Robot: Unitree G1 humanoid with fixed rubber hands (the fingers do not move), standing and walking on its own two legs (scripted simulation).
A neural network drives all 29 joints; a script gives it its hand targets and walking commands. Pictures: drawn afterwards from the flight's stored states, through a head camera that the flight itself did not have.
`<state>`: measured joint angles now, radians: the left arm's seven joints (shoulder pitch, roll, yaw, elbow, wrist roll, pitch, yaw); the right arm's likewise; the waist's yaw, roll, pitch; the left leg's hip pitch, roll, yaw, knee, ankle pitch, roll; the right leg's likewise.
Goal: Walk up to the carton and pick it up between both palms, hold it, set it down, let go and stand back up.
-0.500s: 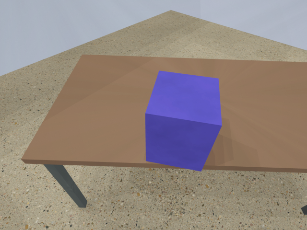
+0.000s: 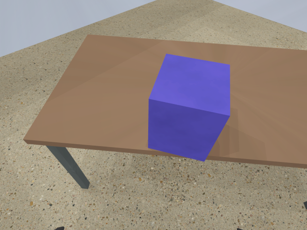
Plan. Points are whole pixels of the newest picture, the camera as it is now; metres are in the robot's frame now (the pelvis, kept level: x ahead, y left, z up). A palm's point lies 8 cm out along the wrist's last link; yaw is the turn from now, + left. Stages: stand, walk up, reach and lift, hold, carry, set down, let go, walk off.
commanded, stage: reach and lift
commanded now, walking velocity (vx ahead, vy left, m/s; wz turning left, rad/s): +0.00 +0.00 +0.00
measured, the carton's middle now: (185, 109) +0.50 -0.07 +0.01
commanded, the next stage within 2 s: none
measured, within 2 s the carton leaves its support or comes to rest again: neither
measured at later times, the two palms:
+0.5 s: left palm (58, 224) +0.16 +0.26 -0.07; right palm out of the picture +0.14 -0.22 -0.07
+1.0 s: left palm (63, 211) +0.18 +0.24 -0.05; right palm (241, 227) +0.17 -0.20 -0.04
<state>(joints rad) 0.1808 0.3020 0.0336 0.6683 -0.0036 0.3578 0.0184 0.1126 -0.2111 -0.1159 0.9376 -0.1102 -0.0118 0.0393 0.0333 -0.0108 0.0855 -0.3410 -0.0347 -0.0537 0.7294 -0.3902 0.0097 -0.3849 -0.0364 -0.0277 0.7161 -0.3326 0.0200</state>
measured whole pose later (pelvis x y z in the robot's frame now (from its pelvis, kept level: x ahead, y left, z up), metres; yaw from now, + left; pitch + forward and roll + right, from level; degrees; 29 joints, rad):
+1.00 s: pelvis +0.02 +0.01 +0.03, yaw -2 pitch -6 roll -1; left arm 0.22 0.25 0.00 0.51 -0.07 0.03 -0.04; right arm 0.21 -0.07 -0.05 0.67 0.01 -0.23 -0.06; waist 0.05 -0.01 0.10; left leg -0.02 0.02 0.02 0.42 -0.29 0.01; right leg -0.05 0.00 0.00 0.35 -0.19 0.02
